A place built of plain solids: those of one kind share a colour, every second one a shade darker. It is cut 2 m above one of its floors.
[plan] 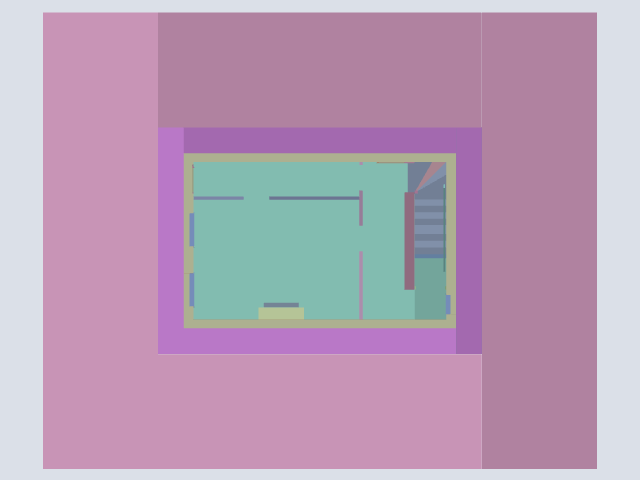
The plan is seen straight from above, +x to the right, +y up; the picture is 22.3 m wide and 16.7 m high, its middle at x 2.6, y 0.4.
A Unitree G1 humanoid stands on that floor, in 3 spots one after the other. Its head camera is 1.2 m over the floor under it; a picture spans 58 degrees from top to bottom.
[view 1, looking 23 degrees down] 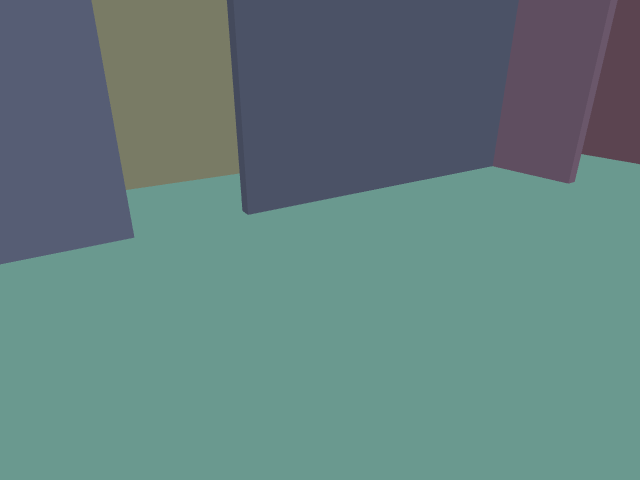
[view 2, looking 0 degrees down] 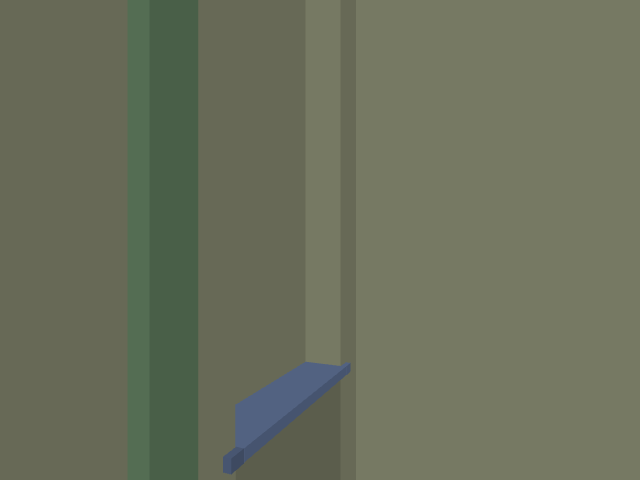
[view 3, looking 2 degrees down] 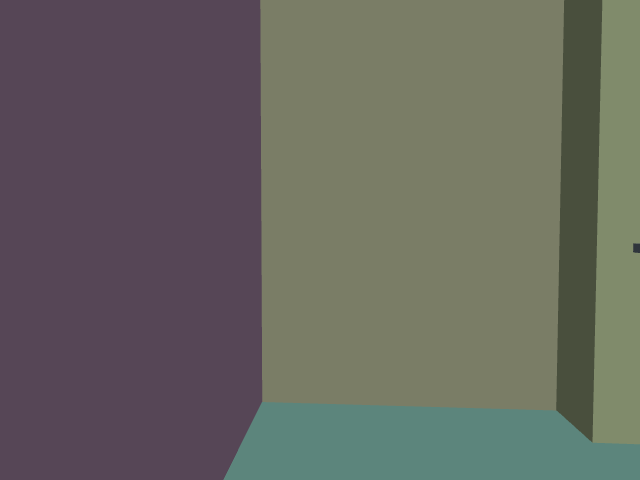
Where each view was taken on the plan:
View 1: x -0.50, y -1.33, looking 57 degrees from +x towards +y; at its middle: floor_storey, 3.07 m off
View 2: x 6.44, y -0.70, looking -67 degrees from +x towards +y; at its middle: wall_storey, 1.62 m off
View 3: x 3.38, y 0.49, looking -86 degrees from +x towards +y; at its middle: wall_storey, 2.87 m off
